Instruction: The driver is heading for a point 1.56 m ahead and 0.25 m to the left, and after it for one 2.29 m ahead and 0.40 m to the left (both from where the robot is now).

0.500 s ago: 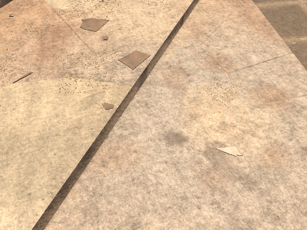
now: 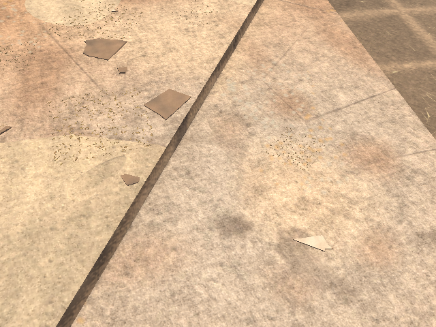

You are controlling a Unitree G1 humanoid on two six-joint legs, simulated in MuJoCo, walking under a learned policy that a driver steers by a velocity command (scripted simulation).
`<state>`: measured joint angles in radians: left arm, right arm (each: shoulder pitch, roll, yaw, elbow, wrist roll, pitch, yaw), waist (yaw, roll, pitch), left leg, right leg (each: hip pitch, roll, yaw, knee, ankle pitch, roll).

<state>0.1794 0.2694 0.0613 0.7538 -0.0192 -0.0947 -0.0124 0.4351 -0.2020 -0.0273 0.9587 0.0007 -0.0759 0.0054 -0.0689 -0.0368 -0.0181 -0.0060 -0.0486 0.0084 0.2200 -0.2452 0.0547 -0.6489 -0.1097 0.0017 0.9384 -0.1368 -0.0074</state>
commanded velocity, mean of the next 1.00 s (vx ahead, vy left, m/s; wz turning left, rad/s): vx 0.48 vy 0.00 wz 0.00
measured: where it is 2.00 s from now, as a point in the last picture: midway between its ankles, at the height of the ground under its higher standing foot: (217, 186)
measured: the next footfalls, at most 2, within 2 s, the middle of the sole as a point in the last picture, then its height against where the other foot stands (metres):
right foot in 0.22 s outside the picture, level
left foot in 0.76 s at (179, 298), level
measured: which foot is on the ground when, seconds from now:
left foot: down 0.00-0.22, up 0.24-0.74, down 0.76-1.00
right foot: up 0.00-0.20, down 0.22-0.78, up 0.80-1.00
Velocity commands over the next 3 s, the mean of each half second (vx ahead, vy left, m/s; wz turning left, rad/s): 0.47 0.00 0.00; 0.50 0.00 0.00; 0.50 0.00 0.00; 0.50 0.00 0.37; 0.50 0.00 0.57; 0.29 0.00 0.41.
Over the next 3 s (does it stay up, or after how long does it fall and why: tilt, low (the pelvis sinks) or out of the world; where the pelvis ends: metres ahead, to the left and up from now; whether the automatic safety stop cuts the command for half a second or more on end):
stays up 1.51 0.19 0.08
